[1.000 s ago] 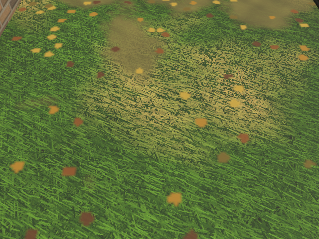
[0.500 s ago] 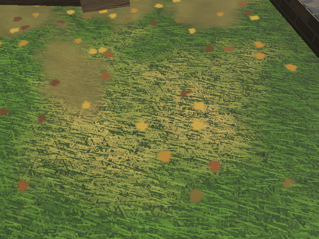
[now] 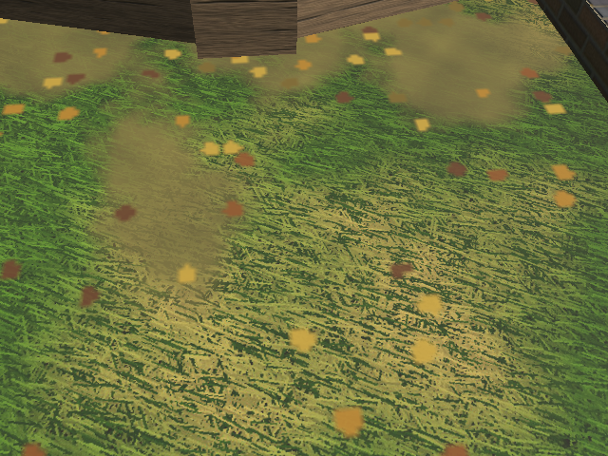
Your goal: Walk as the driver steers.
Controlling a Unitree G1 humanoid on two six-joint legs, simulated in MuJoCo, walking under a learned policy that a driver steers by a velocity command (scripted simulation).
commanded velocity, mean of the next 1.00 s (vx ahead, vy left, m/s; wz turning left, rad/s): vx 0.14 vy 0.00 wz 0.13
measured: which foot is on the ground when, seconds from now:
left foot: down 0.00-0.24, up 0.26-0.50, down 0.52-1.00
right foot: up 0.00-0.20, down 0.22-1.00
